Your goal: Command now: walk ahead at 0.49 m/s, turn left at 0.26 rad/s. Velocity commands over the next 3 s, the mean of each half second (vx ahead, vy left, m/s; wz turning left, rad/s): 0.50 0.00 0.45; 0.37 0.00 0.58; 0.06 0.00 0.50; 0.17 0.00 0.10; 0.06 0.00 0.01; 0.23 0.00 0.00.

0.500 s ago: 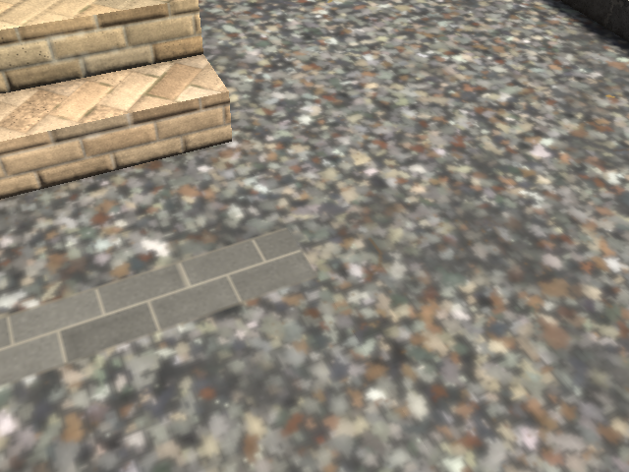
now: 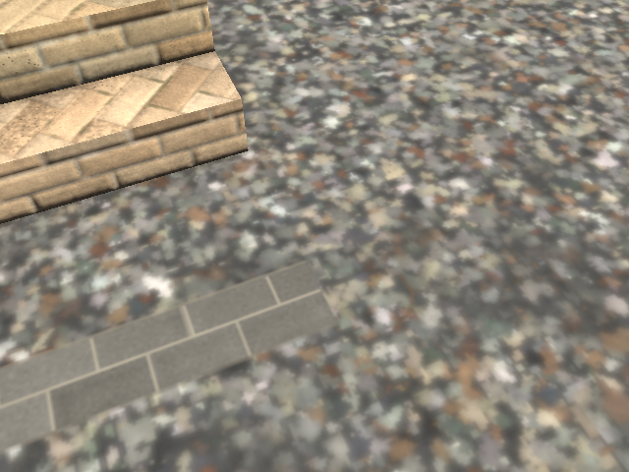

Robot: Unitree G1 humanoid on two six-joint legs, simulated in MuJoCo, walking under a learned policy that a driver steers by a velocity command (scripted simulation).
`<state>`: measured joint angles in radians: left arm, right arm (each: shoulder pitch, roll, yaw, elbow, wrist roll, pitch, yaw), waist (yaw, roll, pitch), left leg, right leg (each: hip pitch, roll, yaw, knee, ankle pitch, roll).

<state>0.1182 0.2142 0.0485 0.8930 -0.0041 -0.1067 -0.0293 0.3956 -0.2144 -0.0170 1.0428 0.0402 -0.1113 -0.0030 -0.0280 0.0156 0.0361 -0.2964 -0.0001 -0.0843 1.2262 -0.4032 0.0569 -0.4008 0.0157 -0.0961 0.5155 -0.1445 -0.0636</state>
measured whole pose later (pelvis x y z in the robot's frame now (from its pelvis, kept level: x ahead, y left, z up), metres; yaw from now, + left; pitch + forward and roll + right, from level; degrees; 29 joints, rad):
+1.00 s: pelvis +0.53 +0.12 -0.01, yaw +33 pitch +3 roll -1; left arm 0.01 0.25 0.04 0.73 0.03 -0.11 0.00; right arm 0.30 -0.29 -0.09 0.71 0.02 -0.01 -0.03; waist -0.06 0.02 0.03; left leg -0.31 -0.14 -0.21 0.94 -0.57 0.02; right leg -0.50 0.04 0.01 0.50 -0.06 -0.02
